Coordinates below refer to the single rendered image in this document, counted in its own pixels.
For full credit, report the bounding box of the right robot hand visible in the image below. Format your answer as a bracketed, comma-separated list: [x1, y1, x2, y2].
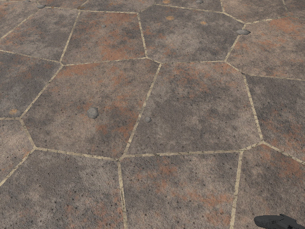
[254, 214, 305, 229]

